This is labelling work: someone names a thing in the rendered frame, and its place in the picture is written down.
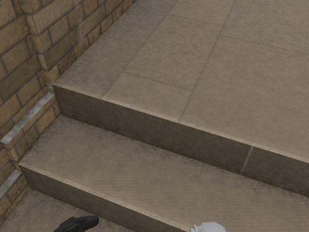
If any robot left hand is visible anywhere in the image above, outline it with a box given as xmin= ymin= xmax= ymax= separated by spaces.
xmin=53 ymin=216 xmax=99 ymax=232

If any right robot thigh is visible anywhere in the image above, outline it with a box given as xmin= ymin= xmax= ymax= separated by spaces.
xmin=189 ymin=221 xmax=226 ymax=232

